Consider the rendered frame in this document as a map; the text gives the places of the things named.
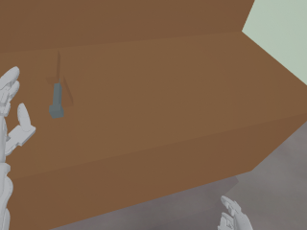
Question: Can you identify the left robot hand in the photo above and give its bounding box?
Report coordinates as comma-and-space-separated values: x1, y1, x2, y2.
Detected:
0, 66, 36, 163

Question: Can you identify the counter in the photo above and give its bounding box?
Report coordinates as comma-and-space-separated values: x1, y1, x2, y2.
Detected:
0, 0, 307, 230

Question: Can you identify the right robot hand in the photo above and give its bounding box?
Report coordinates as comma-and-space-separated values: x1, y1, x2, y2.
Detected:
218, 195, 253, 230

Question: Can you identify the tap lever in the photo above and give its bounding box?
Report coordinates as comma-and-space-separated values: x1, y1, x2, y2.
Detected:
49, 79, 64, 119

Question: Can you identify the robot left forearm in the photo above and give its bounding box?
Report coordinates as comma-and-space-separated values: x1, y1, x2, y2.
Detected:
0, 163, 13, 230

